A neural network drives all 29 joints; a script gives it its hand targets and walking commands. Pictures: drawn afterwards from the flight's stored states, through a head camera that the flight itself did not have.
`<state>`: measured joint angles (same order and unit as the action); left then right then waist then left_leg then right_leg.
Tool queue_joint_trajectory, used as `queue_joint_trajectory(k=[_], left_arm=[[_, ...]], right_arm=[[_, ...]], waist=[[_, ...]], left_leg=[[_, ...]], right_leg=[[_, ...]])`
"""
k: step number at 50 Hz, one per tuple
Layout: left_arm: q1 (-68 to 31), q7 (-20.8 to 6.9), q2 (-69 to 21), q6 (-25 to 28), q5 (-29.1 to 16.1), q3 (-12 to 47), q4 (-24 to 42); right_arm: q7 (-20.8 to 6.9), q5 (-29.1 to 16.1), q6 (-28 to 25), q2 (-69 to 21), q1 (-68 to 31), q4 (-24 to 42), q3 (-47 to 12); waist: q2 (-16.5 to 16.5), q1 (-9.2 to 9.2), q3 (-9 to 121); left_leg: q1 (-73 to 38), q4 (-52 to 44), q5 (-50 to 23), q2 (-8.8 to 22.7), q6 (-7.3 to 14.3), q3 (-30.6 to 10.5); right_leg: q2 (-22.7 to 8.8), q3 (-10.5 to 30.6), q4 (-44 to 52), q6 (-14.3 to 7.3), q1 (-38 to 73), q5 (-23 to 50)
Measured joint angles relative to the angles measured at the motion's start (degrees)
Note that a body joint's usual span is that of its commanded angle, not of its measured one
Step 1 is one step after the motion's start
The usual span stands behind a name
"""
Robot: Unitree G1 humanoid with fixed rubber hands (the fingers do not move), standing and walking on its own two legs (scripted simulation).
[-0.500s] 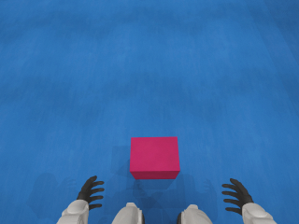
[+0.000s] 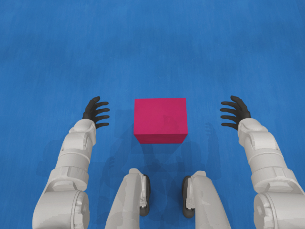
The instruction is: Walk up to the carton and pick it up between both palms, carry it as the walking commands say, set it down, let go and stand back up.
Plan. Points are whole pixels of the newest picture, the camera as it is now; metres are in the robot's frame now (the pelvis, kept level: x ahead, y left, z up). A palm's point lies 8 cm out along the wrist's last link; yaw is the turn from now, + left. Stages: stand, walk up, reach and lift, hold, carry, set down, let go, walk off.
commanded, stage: reach and lift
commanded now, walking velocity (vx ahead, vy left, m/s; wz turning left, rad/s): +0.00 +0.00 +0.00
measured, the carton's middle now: (160, 123) +0.50 +0.03 -0.54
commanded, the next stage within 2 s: none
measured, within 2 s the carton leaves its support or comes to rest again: neither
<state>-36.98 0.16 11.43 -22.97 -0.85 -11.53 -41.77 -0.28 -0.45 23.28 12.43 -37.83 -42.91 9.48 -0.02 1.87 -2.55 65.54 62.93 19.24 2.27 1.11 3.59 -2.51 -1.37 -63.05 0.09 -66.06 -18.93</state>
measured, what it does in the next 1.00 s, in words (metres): lowers itself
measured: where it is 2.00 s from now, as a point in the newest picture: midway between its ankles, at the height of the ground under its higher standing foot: (165, 203)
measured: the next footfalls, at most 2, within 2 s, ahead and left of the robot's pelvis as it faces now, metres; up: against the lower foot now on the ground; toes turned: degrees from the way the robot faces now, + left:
none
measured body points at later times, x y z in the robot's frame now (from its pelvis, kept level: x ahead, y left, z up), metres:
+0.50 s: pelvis +0.03 +0.00 -0.02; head +0.32 +0.00 +0.33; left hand +0.51 +0.23 -0.13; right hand +0.53 -0.18 -0.13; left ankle +0.10 +0.11 -0.64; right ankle +0.10 -0.12 -0.64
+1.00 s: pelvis +0.00 +0.00 -0.14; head +0.32 +0.01 +0.18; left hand +0.51 +0.23 -0.26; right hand +0.53 -0.18 -0.26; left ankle +0.10 +0.11 -0.64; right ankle +0.10 -0.12 -0.64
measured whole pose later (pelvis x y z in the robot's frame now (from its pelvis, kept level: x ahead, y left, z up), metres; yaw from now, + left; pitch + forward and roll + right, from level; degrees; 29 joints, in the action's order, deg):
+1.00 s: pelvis +0.00 +0.00 -0.14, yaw +0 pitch +49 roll -1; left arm -61.7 1.9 17.3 -4.7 -4.8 -15.2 -51.1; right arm 4.3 -5.3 5.8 15.6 -62.6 -50.4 11.9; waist 0.9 1.8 4.9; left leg 113.6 89.2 24.9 3.0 1.0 1.7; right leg -2.3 -1.6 -88.6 -0.3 -113.4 -24.4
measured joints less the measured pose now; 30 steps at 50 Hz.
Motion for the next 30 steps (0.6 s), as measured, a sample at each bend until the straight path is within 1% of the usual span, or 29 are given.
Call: queue_joint_trajectory(k=[7,16,22,30], left_arm=[[-7.8,0.5,0.8,6.5,-0.5,-2.1,-5.0],[-13.7,-0.4,3.6,14.9,-1.6,-3.9,-8.1],[-16.5,-1.4,4.3,17.7,-1.6,-5.1,-8.3],[-15.9,-2.5,2.6,19.2,0.4,-7.7,-6.2]], right_arm=[[1.2,-0.8,-6.1,0.4,-8.3,-5.1,1.9],[2.5,-2.0,-13.6,1.0,-14.4,-6.8,2.7],[2.4,-1.6,-16.4,1.2,-17.3,-6.8,3.5],[1.4,0.6,-18.2,0.0,-15.9,-4.3,5.8]], waist=[[0.2,0.06,2.5],[0.9,0.25,6.4],[0.7,0.23,8.3],[0.3,0.12,10.8]], left_leg=[[8.6,1.0,-0.5,0.2,-0.4,-0.8],[17.7,1.5,-0.1,0.6,-0.5,-1.0],[21.8,0.9,-0.2,0.4,-0.5,-1.3],[25.4,-0.2,-0.8,0.1,-0.4,-1.4]], right_leg=[[0.3,-0.6,-0.6,-0.3,-8.2,0.6],[0.7,-0.7,-0.8,-0.5,-17.2,0.4],[0.6,-1.0,-0.1,-0.4,-21.2,0.4],[0.5,-0.9,1.1,-0.1,-24.6,1.1]])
